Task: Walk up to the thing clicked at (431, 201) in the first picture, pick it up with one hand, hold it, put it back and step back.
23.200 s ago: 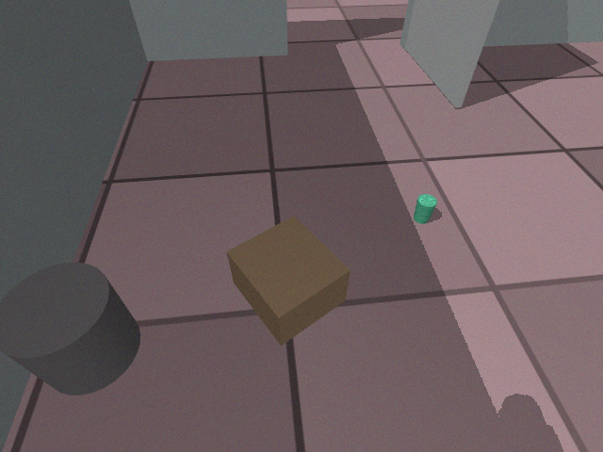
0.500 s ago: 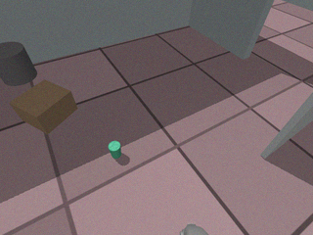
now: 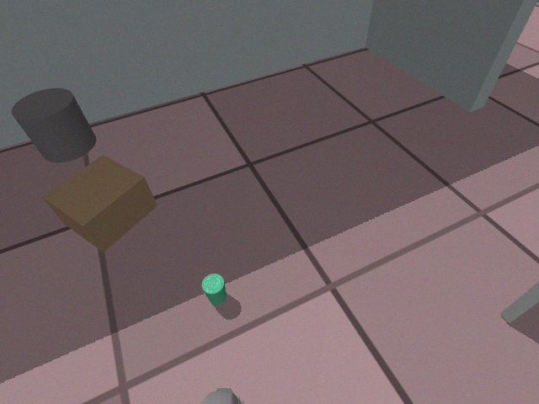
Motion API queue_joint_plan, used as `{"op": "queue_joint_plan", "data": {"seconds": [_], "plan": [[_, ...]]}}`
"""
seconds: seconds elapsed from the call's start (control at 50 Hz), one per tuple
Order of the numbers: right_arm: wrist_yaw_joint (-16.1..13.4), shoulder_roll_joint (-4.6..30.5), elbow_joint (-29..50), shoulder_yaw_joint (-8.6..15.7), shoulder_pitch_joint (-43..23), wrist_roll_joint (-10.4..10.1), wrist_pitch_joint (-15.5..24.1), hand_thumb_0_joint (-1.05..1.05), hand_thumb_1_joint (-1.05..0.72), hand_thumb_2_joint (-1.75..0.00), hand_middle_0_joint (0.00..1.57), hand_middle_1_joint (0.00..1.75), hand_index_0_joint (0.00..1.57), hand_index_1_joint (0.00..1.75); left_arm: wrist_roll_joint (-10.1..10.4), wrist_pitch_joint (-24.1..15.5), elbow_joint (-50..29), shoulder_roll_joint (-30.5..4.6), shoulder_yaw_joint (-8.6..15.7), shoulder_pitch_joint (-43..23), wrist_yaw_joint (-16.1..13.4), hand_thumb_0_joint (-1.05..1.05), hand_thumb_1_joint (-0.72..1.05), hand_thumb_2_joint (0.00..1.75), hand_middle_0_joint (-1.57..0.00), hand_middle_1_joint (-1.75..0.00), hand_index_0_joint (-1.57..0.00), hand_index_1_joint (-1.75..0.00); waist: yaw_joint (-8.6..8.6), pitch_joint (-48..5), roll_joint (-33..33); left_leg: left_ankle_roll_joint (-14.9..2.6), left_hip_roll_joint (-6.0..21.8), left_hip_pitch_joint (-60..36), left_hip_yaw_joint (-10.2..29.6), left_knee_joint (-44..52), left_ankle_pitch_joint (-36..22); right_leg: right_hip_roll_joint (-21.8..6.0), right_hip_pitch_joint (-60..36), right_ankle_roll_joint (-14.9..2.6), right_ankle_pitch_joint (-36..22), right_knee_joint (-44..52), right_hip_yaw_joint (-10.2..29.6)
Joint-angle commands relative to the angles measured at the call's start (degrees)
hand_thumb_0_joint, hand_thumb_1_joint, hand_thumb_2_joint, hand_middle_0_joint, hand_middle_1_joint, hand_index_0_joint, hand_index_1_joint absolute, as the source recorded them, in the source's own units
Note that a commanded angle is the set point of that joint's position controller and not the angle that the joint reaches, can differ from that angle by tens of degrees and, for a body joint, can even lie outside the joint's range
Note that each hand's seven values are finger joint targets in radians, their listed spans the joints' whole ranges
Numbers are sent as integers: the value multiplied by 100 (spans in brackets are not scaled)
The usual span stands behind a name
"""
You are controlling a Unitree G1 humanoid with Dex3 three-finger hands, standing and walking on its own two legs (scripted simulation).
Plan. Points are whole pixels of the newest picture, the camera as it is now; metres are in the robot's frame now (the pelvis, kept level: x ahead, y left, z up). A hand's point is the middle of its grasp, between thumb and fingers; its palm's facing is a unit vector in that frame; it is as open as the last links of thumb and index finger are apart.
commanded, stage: walk up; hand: left
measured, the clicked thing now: (215, 290) +0.65 +0.27 -0.72
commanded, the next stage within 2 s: none
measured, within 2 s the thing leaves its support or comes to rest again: neither
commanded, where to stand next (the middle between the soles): +0.26 +0.05 m, yaw -1 degrees
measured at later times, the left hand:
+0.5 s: hand (106, 378) +0.21 +0.31 -0.15, palm faces -0.06 -0.92 -0.38, open 7.4 cm
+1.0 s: hand (120, 340) +0.28 +0.32 -0.17, palm faces +0.00 -0.93 -0.38, open 7.4 cm
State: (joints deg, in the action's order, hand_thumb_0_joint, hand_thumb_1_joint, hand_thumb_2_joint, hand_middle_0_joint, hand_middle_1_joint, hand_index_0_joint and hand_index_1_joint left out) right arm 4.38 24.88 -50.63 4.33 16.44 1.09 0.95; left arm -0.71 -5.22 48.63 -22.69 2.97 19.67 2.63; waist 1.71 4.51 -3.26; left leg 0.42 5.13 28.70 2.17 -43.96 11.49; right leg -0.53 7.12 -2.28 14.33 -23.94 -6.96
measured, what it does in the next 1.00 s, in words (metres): walks ahead: left foot, then right foot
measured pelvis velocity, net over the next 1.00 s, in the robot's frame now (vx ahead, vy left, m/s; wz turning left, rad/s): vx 0.21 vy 0.04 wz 0.00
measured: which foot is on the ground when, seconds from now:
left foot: up 0.00-0.12, down 0.14-0.58, up 0.60-0.90, down 0.92-1.00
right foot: down 0.00-0.16, up 0.18-0.54, down 0.56-1.00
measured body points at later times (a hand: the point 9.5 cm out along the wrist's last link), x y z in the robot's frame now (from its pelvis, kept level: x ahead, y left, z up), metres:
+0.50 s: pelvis +0.15 +0.03 -0.01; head +0.17 +0.03 +0.44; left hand +0.21 +0.36 -0.12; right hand +0.22 -0.28 -0.12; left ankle +0.15 +0.16 -0.74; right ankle +0.26 -0.11 -0.72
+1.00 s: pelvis +0.21 +0.04 -0.02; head +0.21 +0.05 +0.43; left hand +0.28 +0.36 -0.14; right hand +0.25 -0.28 -0.14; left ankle +0.25 +0.17 -0.74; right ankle +0.26 -0.09 -0.74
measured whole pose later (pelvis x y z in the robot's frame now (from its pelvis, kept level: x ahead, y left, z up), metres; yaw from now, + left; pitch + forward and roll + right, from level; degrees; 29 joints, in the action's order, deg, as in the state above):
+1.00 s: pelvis +0.21 +0.04 -0.02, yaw +0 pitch -3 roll +1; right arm 1.1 22.6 -57.1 2.6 15.1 1.4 0.3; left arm -0.3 0.1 53.2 -23.5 1.6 12.9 0.7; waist 0.9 3.8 1.7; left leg 0.5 1.4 17.5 -1.7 -36.9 16.3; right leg -3.7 20.7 -0.7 20.8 -40.6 -1.0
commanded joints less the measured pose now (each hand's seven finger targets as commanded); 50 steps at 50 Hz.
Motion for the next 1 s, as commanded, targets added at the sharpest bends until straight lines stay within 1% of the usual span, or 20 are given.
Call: {"op": "queue_joint_plan", "data": {"seconds": [0.0, 0.06, 0.1, 0.12, 0.14, 0.16, 0.18, 0.26, 0.38, 0.44, 0.52, 0.54, 0.56, 0.6, 0.68, 0.74, 0.9, 0.92, 0.94, 0.98], "plan": [[9, 799, 621, 216, -533, 43, 250, 0, -90, -90, 20, 30, 20, 30, 15, -128, -378, -1617, 490, 130, -117, 0, 90, 90, -20, -30, -20, -30, 187, 45, 961, -55, 44, -94, -261, 853, -227, -1444, 62, -870, -218, 808, 958], [-5, 795, 609, 220, -445, 31, 306, 0, -90, -90, 20, 30, 20, 30, 35, -72, -391, -1690, 465, 101, -122, 0, 90, 90, -20, -30, -20, -30, 59, -158, 944, -186, -126, -762, -541, 1145, -93, -1469, 193, -839, -746, 307, 874], [-69, 1006, 385, 315, 291, 43, 360, 0, -90, -90, 20, 30, 20, 30, 16, -26, -473, -1537, 375, -14, -133, 0, 90, 90, -20, -30, -20, -30, -416, -515, 382, -342, -290, -2118, -513, 1547, -17, -1239, 746, -624, -1255, -883, 616], [-141, 1357, 234, 431, 859, 88, 408, 0, -90, -90, 20, 30, 20, 30, 50, -7, -494, -1196, 235, 278, -135, 0, 90, 90, -20, -30, -20, -30, -610, -970, -686, -574, 7, -3072, 81, 2003, 688, -760, 1270, -399, -1157, -2449, 214], [-219, 1801, 353, 534, 1051, 137, 434, 0, -90, -90, 20, 30, 20, 30, 98, -4, -567, -709, 108, 528, -127, 0, 90, 90, -20, -30, -20, -30, -583, -1200, -1894, -1015, 1397, -3975, 2339, 2227, 720, -63, 2721, -39, 1327, -3730, 161], [-248, 1900, 470, 555, 930, -36, 416, 0, -90, -90, 20, 30, 20, 30, 96, 79, -376, -1206, 232, 528, -215, 0, 90, 90, -20, -30, -20, -30, -595, -1080, -1041, -1538, 1974, -3762, 3441, 2741, 1049, 110, 3097, -56, 1853, -4137, 484], [-239, 1802, 452, 559, 811, -134, 376, 0, -90, -90, 20, 30, 20, 30, 41, 110, -311, -1483, 267, 293, -252, 0, 90, 90, -20, -30, -20, -30, -580, -686, -765, -1690, 1985, -3275, 3230, 2711, 915, -213, 3112, -90, 1776, -4404, 872], [-304, 1207, 614, 266, 252, -146, 427, 0, -90, -90, 20, 30, 20, 30, 142, 147, -85, -1295, 255, 487, -142, 0, 90, 90, -20, -30, -20, -30, -200, -146, -545, -1059, 955, -2148, 781, 2620, -1131, -395, 2371, -20, 645, -3802, 1090], [-281, 1316, 822, 297, 37, -49, 381, 0, -90, -90, 20, 30, 20, 30, 56, 128, -172, -1130, 254, 62, -43, 0, 90, 90, -20, -30, -20, -30, -295, 136, -705, -1460, 960, -1533, 234, 2814, -147, -559, 2025, 270, 209, -2243, 597], [-289, 1219, 836, 232, -181, -25, 288, 0, -90, -90, 20, 30, 20, 30, 31, 86, -73, -990, 241, 63, -142, 0, 90, 90, -20, -30, -20, -30, -184, 90, -688, -1374, 933, -1087, 76, 2282, -1344, -358, 1322, 268, -214, -1711, 397], [-343, 758, 830, 38, -326, -177, 153, 0, -90, -90, 20, 30, 20, 30, -16, -29, 215, -1162, 301, 471, -305, 0, 90, 90, -20, -30, -20, -30, 171, -597, 290, -685, 260, -943, -470, 517, -1076, -93, -144, 62, -1462, -445, 377], [-353, 448, 799, -64, -49, -217, 147, 0, -90, -90, 20, 30, 20, 30, -44, -65, 161, -1501, 394, 492, -347, 0, 90, 90, -20, -30, -20, -30, 175, -925, 1335, -419, -126, -558, -671, -415, 97, -928, -563, -194, -2054, -133, 1506], [-333, 407, 840, -101, 294, -185, 90, 0, -90, -90, 20, 30, 20, 30, -33, -73, -32, -1809, 464, 551, -323, 0, 90, 90, -20, -30, -20, -30, 60, -991, 1726, -290, -596, 58, -462, -1216, 2022, -2023, -678, -736, -1008, 422, 3416], [-422, 1067, 601, 121, 285, -73, -36, 0, -90, -90, 20, 30, 20, 30, 30, -2, -154, -1983, 479, 135, -329, 0, 90, 90, -20, -30, -20, -30, 83, -571, 1293, -312, -361, 316, -128, -1904, 2507, -2321, -155, -1386, 748, 615, 3870], [-353, 1044, 332, 156, 171, -84, -74, 0, -90, -90, 20, 30, 20, 30, -2, 42, -161, -1665, 342, -192, -348, 0, 90, 90, -20, -30, -20, -30, -39, -243, 1326, -194, -152, 247, 122, -1502, 1399, -1474, 513, -853, 1293, 837, 2448], [-306, 892, 161, 102, 297, -25, -87, 0, -90, -90, 20, 30, 20, 30, -59, 57, -257, -1576, 328, -362, -327, 0, 90, 90, -20, -30, -20, -30, -66, -362, 1380, -87, -175, -183, -110, -834, 1177, -1320, 746, -903, 945, 741, 1851], [-395, 840, -339, 104, 189, 29, 77, 0, -90, -90, 20, 30, 20, 30, 23, 335, -129, -1219, 145, -947, -250, 0, 90, 90, -20, -30, -20, -30, -251, -374, 819, -148, -411, -2066, -397, 1296, 412, -1154, 2179, -495, 1749, -163, 1397], [-425, 1011, -339, 126, 173, 67, 104, 0, -90, -90, 20, 30, 20, 30, 44, 370, -97, -1031, 67, -955, -244, 0, 90, 90, -20, -30, -20, -30, -296, -353, 226, -240, -43, -2029, 234, 1878, 938, -918, 2325, -299, 2008, -545, 1194], [-446, 1291, -224, 132, -86, 119, 160, 0, -90, -90, 20, 30, 20, 30, 100, 412, -66, -774, -6, -824, -230, 0, 90, 90, -20, -30, -20, -30, -135, -257, -630, -491, 844, -1482, 1872, 2866, 2437, -378, 2310, 4, 1815, -1366, 900], [-426, 1528, -73, 124, -893, 29, 128, 0, -90, -90, 20, 30, 20, 30, 81, 446, 324, -1297, 157, -684, -273, 0, 90, 90, -20, -30, -20, -30, 8, 298, -625, -1116, 1358, 20, 2266, 3295, 3332, -268, 1269, 122, 1389, -2215, 812]]}}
